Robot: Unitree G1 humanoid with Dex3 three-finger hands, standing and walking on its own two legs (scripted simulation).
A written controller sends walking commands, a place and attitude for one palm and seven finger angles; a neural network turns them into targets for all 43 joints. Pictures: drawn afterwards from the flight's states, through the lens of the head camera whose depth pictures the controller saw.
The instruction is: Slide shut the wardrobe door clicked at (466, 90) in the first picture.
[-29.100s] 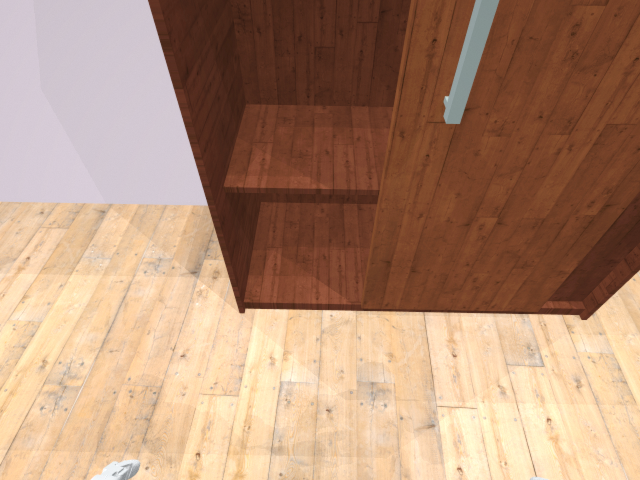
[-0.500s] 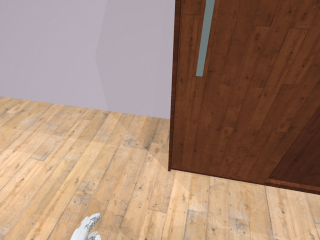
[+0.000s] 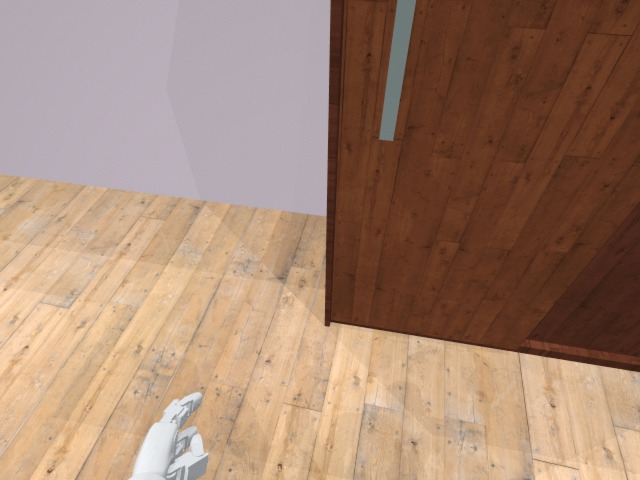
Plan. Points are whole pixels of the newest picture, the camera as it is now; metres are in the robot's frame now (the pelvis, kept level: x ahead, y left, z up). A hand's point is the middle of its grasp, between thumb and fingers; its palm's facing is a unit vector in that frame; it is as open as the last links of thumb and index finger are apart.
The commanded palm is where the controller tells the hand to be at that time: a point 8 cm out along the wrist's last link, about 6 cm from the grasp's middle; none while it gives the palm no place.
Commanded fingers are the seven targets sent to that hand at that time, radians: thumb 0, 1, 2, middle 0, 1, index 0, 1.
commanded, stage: stop stepping back and stand still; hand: right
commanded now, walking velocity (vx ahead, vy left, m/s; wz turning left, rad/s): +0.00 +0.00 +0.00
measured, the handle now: (399, 43) +0.70 -0.07 +0.23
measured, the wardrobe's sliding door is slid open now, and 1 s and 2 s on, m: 0.00 0.00 0.00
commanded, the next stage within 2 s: let the arm hang, fingers relaxed in 0.26 s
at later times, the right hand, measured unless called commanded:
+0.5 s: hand (563, 447) +0.20 -0.27 -0.02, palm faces +0.13 +0.88 -0.45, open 7.4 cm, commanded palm none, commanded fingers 0.00 -0.90 -0.90 0.20 0.30 0.20 0.30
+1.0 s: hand out of the picture -0.03 -0.23 -0.16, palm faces -0.01 +0.97 -0.26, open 7.3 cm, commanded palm none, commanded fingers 0.00 -0.90 -0.90 0.20 0.30 0.20 0.30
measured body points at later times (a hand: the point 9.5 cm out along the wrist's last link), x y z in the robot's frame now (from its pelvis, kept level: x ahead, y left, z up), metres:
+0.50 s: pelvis +0.00 -0.02 -0.01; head +0.00 +0.01 +0.44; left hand +0.16 +0.24 -0.12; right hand +0.18 -0.31 +0.01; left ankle +0.02 +0.12 -0.73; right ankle -0.02 -0.10 -0.73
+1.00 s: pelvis -0.02 -0.03 +0.01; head +0.00 -0.03 +0.46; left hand -0.03 +0.19 -0.15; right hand -0.03 -0.29 -0.14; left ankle +0.02 +0.12 -0.73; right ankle -0.02 -0.10 -0.73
